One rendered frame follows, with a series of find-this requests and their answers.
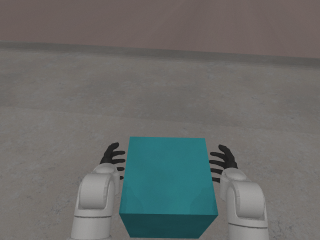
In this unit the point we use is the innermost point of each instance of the robot right hand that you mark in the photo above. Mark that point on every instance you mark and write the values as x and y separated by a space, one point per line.
229 161

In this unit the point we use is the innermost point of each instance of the robot right forearm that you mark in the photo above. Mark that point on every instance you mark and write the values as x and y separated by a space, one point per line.
245 206

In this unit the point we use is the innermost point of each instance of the robot left forearm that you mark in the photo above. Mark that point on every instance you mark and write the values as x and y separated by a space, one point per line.
95 204

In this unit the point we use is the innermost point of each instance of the carton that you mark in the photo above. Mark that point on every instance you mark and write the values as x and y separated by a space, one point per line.
167 189

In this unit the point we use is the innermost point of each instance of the robot left hand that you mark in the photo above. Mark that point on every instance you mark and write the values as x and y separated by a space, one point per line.
109 154

